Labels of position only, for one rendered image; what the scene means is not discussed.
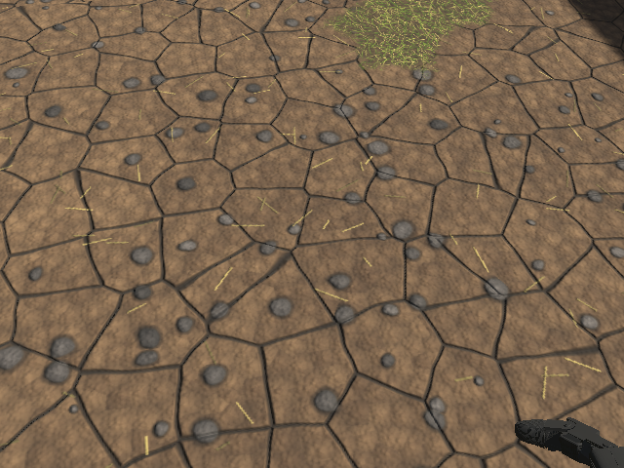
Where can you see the right robot hand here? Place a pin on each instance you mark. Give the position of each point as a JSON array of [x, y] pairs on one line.
[[574, 439]]

